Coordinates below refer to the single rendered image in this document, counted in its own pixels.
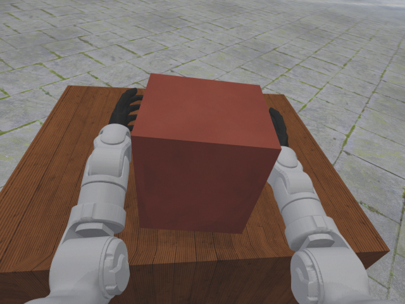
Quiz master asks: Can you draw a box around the left robot hand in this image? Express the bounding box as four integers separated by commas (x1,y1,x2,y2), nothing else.
108,87,144,131

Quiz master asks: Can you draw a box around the carton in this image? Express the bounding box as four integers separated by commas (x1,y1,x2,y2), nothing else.
130,73,282,234

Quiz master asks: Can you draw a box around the pedestal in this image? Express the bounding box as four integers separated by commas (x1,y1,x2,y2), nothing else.
0,85,390,304

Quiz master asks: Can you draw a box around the right robot hand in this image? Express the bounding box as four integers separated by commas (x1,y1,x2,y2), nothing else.
269,107,289,147

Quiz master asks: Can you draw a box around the left robot upper arm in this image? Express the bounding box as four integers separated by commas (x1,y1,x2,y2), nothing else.
24,236,130,304

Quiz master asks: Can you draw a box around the left robot forearm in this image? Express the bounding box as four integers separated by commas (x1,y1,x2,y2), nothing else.
49,123,132,290

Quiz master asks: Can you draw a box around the right robot upper arm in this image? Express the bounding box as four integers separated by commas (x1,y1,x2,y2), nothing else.
290,247,400,304

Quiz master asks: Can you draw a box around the right robot forearm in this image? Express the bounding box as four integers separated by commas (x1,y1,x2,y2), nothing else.
267,146,370,289

